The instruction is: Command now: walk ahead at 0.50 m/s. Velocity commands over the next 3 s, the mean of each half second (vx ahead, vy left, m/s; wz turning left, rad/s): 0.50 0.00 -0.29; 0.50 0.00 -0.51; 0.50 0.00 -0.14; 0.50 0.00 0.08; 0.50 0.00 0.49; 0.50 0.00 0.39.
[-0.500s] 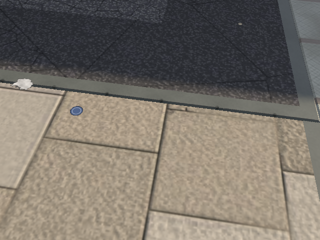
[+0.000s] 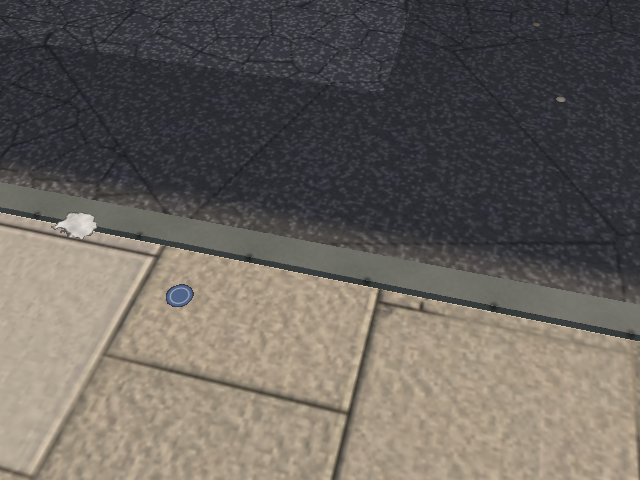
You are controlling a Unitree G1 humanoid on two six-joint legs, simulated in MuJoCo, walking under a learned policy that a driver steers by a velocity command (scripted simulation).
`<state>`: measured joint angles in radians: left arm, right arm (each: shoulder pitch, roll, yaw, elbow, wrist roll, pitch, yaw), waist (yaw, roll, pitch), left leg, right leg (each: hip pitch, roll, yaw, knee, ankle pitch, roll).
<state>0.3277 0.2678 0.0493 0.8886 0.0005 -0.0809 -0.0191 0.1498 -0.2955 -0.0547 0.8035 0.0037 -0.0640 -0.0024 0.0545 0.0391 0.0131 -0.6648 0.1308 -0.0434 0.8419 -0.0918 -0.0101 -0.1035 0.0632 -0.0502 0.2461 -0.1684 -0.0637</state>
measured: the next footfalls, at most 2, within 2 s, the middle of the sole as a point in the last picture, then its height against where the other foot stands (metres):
left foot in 0.22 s outside the picture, level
right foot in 0.74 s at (427, 465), level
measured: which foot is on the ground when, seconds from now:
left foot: up 0.00-0.20, down 0.22-0.76, up 0.78-1.00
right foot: down 0.00-0.24, up 0.26-0.72, down 0.74-1.00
